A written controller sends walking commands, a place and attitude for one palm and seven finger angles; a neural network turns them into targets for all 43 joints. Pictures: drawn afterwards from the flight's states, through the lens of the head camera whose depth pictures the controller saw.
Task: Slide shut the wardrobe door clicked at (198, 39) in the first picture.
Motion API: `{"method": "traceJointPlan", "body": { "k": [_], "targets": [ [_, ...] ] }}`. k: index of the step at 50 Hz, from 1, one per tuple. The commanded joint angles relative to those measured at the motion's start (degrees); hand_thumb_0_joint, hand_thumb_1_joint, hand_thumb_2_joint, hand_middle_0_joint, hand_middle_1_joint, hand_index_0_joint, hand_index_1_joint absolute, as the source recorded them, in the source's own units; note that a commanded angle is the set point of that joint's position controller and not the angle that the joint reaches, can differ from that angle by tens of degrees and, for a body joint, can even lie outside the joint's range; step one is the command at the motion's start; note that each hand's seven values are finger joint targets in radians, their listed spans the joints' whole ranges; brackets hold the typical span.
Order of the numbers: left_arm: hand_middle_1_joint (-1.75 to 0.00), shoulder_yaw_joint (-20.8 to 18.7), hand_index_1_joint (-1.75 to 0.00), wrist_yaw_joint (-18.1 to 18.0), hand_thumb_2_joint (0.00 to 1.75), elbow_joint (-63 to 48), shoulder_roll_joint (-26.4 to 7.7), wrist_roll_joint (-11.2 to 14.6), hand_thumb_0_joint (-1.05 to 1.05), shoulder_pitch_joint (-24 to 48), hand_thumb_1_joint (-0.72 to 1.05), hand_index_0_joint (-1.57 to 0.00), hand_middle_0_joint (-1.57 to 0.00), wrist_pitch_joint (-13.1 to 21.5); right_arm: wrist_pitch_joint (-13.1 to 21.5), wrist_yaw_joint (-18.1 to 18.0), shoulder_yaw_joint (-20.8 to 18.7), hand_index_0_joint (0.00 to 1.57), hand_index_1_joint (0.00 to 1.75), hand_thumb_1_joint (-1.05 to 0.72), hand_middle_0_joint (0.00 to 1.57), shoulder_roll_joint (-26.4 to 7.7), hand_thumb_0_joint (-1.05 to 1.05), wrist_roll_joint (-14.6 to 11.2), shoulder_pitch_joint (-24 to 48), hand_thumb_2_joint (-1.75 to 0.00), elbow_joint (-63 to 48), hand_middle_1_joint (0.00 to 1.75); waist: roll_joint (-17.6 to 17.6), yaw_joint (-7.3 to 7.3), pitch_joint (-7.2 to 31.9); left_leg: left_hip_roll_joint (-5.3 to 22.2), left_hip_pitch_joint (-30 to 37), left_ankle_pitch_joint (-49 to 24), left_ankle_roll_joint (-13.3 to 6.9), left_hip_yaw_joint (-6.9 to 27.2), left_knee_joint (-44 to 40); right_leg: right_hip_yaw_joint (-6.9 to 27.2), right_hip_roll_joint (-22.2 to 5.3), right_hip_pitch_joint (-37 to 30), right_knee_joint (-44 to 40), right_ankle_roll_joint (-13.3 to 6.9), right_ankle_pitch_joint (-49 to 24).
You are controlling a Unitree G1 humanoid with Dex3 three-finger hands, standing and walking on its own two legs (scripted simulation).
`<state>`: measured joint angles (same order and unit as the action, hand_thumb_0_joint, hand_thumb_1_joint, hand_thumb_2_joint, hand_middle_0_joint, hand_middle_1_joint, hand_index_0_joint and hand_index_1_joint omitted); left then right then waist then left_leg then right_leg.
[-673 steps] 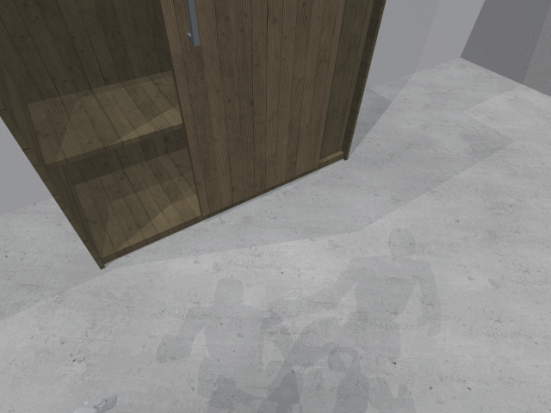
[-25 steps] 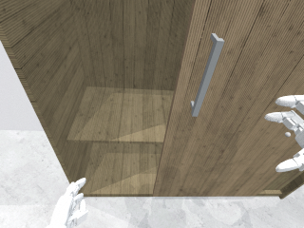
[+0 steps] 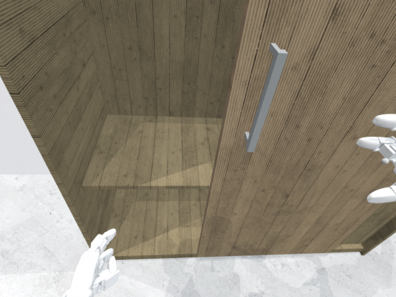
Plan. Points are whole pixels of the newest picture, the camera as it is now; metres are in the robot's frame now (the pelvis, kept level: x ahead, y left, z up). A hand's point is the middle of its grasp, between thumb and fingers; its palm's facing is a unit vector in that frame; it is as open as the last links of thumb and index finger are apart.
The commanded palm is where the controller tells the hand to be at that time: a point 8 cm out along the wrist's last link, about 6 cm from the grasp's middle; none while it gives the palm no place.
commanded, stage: move the hooked fingers beside the handle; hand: right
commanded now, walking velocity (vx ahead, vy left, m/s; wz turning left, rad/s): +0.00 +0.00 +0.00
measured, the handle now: (260, 103) +0.47 -0.13 +0.19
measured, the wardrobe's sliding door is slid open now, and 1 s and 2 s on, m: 0.46 0.46 0.46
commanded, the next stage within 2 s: none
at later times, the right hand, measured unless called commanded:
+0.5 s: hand (342, 153) +0.31 -0.24 +0.20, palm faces -0.02 +1.00 -0.09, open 14.0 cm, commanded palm +0.30 -0.29 +0.21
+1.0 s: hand (319, 126) +0.37 -0.21 +0.21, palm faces +0.00 +1.00 -0.05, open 14.0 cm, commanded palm +0.35 -0.26 +0.20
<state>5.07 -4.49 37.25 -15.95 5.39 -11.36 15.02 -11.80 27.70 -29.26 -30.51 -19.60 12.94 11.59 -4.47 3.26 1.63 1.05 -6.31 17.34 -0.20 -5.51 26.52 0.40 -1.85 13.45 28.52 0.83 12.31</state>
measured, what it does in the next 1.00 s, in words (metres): stands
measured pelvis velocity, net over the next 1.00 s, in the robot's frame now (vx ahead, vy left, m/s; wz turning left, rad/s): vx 0.00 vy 0.00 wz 0.03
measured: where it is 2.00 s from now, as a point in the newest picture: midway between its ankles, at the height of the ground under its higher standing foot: outside the picture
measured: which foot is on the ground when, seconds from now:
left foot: down 0.00-1.00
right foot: down 0.00-1.00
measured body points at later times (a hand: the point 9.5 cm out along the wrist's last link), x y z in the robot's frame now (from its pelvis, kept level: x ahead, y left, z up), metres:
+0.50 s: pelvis +0.00 -0.01 +0.00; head -0.01 +0.02 +0.45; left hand +0.19 +0.22 -0.08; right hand +0.31 -0.29 +0.21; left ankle -0.03 +0.11 -0.74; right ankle +0.04 -0.13 -0.74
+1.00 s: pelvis +0.00 +0.00 +0.00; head -0.02 +0.02 +0.45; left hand +0.16 +0.24 -0.09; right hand +0.37 -0.27 +0.22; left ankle -0.03 +0.11 -0.74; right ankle +0.04 -0.13 -0.74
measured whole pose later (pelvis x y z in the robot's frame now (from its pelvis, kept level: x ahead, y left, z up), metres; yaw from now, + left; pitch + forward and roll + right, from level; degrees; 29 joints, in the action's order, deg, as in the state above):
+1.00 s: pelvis +0.00 +0.00 +0.00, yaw +2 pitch -2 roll +0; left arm 4.2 -4.7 39.0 -15.6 4.3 -13.0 11.7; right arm -9.1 17.3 -20.0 -23.6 -13.6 27.9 22.9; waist -3.9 0.1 1.2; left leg 1.3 -7.9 16.9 0.1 -3.8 26.7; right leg -1.2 -1.7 13.7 27.3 0.5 11.8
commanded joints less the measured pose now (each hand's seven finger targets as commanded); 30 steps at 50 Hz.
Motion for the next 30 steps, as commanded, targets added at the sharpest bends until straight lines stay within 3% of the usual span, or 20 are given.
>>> {"method": "traceJointPlan", "body": {
  "k": [1,2,3,4,6,7,9,11,12,13,15,17,20,21,23,26,28,30],
  "targets": [
    [-0.3,-2.8,-0.3,-1.0,0.9,-10.6,-6.9,0.2,0.0,7.8,0.9,-0.2,-0.2,3.4,1.4,0.8,5.0,0.3,1.2,0.5,0.3,-10.7,0.0,0.5,23.2,-0.3,-14.1,1.2,0.1,-2.66,8.5,-1.9,-8.8,-10.5,-0.2,1.8,-5.3,1.7,3.0,-10.4,-3.4,-3.3,-4.4],
    [-0.3,-2.5,-0.3,-1.1,0.9,-10.3,-6.5,0.0,0.0,8.0,0.9,-0.2,-0.2,3.4,3.0,0.5,4.8,0.3,1.2,0.5,0.3,-11.1,0.0,0.3,24.7,-0.3,-16.9,1.2,0.9,-2.98,10.9,-2.1,-7.8,-11.8,-0.1,2.1,-5.3,1.4,2.9,-11.7,-2.6,-3.4,-5.7],
    [-0.3,-2.8,-0.3,-1.2,0.9,-10.6,-6.7,-0.3,0.0,7.7,0.9,-0.2,-0.2,3.7,4.7,0.1,1.0,0.3,1.2,0.5,0.3,-14.3,0.0,-0.1,25.6,-0.3,-20.1,1.2,0.4,-2.26,15.5,-2.0,-5.9,-13.7,-0.2,2.3,-4.8,1.5,3.1,-13.5,-2.1,-3.5,-7.4],
    [-0.3,-2.7,-0.3,-1.2,0.9,-10.5,-6.5,-0.6,0.0,7.9,0.9,-0.2,-0.2,3.8,6.2,-0.3,-0.8,0.3,1.2,0.5,0.3,-15.2,0.0,-0.5,25.2,-0.3,-21.2,1.2,-0.2,-1.84,17.9,-2.0,-4.5,-15.7,-0.3,2.2,-4.2,1.5,3.2,-14.8,-1.7,-3.4,-9.3],
    [-0.3,-2.6,-0.3,-1.1,0.9,-10.0,-6.2,-1.1,0.0,7.8,0.9,-0.2,-0.2,4.1,8.8,-1.5,-4.3,0.3,1.2,0.5,0.3,-16.6,0.0,-1.2,25.2,-0.3,-21.9,1.2,-1.1,-0.82,20.7,-2.2,-2.2,-19.2,-0.6,1.7,-3.1,1.6,3.2,-16.0,-1.7,-3.1,-12.5],
    [-0.3,-2.6,-0.3,-0.9,0.9,-9.1,-6.1,-1.3,0.0,7.6,0.9,-0.2,-0.2,4.0,9.3,-2.4,-6.3,0.3,1.2,0.5,0.3,-18.2,0.0,-1.2,23.2,-0.3,-20.7,1.2,-2.3,-0.1,19.9,-2.2,-1.7,-18.7,-0.7,1.6,-3.4,1.4,3.1,-14.8,-1.8,-2.9,-12.4],
    [-0.3,-2.6,-0.3,-0.5,0.9,-8.5,-5.7,-1.3,0.0,7.6,0.9,-0.2,-0.2,3.8,8.4,-3.8,-5.6,0.3,1.2,0.5,0.3,-15.2,0.0,-0.9,20.3,-0.3,-15.9,1.2,-1.3,0.24,14.5,-2.1,-3.1,-18.7,-0.8,0.9,-3.4,1.4,2.8,-11.9,-3.1,-2.7,-12.0],
    [-0.3,-2.7,-0.3,-0.3,0.9,-8.0,-6.1,-1.0,0.0,7.9,0.9,-0.2,-0.2,2.9,5.3,-4.6,-4.1,0.3,1.2,0.5,0.3,-13.6,0.0,0.0,18.4,-0.3,-9.3,1.2,-0.4,0.25,7.9,-1.8,-5.3,-16.4,-0.6,0.8,-4.0,1.1,2.5,-8.2,-4.3,-2.5,-9.5],
    [-0.3,-2.8,-0.3,0.0,0.9,-8.1,-6.2,-1.0,0.0,7.7,0.9,-0.2,-0.2,2.3,3.5,-4.7,-3.6,0.3,1.2,0.5,0.3,-12.5,0.0,0.3,16.2,-0.3,-6.8,1.2,2.2,0.67,5.9,-1.8,-5.1,-16.4,-0.7,0.7,-4.3,1.0,2.4,-6.4,-4.4,-2.5,-9.3],
    [-0.3,-2.8,-0.3,0.1,0.9,-8.7,-6.5,-0.6,0.0,8.2,0.9,-0.2,-0.2,1.9,1.9,-4.6,-2.0,0.3,1.2,0.5,0.3,-11.7,0.0,0.7,15.9,-0.3,-6.8,1.2,2.1,0.45,4.8,-1.5,-5.9,-15.9,-0.6,0.8,-4.3,0.9,2.3,-5.7,-4.9,-2.5,-8.8],
    [-0.3,-2.9,-0.3,0.4,0.9,-10.3,-6.3,-0.1,0.0,8.8,0.9,-0.2,-0.2,1.1,-0.5,-4.0,2.1,0.3,1.2,0.5,0.3,-8.3,0.0,1.2,15.3,-0.3,-9.6,1.2,1.4,-0.04,5.6,-1.4,-6.4,-16.2,-0.5,0.9,-3.9,0.6,2.2,-6.8,-4.6,-2.5,-9.2],
    [-0.3,-2.9,-0.3,0.4,0.9,-10.8,-6.1,-0.1,0.0,9.0,0.9,-0.2,-0.2,0.9,-0.4,-3.9,3.6,0.3,1.2,0.5,0.3,-7.1,0.0,0.9,17.1,-0.3,-13.6,1.2,1.1,-0.76,8.4,-1.4,-5.9,-17.4,-0.6,1.2,-3.8,0.4,2.3,-8.7,-3.3,-2.8,-10.3],
    [-0.3,-3.0,-0.3,-0.2,0.9,-11.1,-6.1,-0.4,0.0,8.9,0.9,-0.2,-0.2,1.0,2.3,-4.4,1.4,0.3,1.2,0.5,0.3,-9.9,0.0,0.3,22.7,-0.3,-19.6,1.2,2.7,-1.46,14.2,-1.9,-5.1,-17.4,-0.3,1.2,-3.4,0.8,2.4,-12.3,-2.8,-3.0,-10.9],
    [-0.3,-3.1,-0.3,-0.4,0.9,-10.9,-5.9,-0.6,0.0,8.7,0.9,-0.2,-0.2,1.3,3.7,-4.9,0.9,0.3,1.2,0.5,0.3,-10.3,0.0,0.2,25.1,-0.3,-21.6,1.2,1.4,-1.57,16.2,-2.0,-4.9,-17.7,-0.4,1.3,-3.3,0.9,2.5,-14.0,-2.5,-3.0,-11.6],
    [-0.3,-3.0,-0.3,-0.7,0.9,-9.6,-5.9,-1.0,0.0,8.2,0.9,-0.2,-0.2,1.6,6.2,-6.5,-0.7,0.3,1.2,0.5,0.3,-12.0,0.0,0.3,27.7,-0.3,-23.4,1.2,-0.1,-1.76,16.6,-2.1,-4.4,-17.1,-0.4,1.5,-3.7,1.0,2.4,-14.4,-2.6,-2.9,-11.2],
    [-0.3,-3.0,-0.3,-1.1,0.9,-7.8,-5.8,-1.3,0.0,7.7,0.9,-0.2,-0.2,1.8,6.9,-8.1,0.0,0.3,1.2,0.5,0.3,-10.5,0.0,1.3,27.9,-0.3,-17.5,1.2,-1.5,-1.77,13.3,-2.0,-5.4,-15.5,-0.6,1.3,-4.0,1.2,2.3,-13.2,-3.7,-2.6,-9.7],
    [-0.3,-2.9,-0.3,-1.2,0.9,-6.6,-6.1,-1.2,0.0,7.5,0.9,-0.2,-0.2,1.2,5.2,-8.3,1.6,0.3,1.2,0.5,0.3,-9.4,0.0,1.9,27.7,-0.3,-10.4,1.2,0.9,-2.09,7.9,-1.8,-6.8,-12.9,-0.5,1.5,-5.1,1.2,2.2,-9.8,-4.5,-2.7,-6.3],
    [-0.3,-2.9,-0.3,-1.5,0.9,-6.7,-6.3,-0.8,0.0,7.7,0.9,-0.2,-0.2,0.6,3.2,-7.8,5.1,0.3,1.2,0.5,0.3,-6.9,0.0,2.6,28.3,-0.3,-5.6,1.2,1.2,-2.47,5.3,-1.6,-8.2,-10.7,-0.4,1.7,-5.5,1.0,2.1,-8.5,-5.0,-2.7,-4.1]
  ]
}}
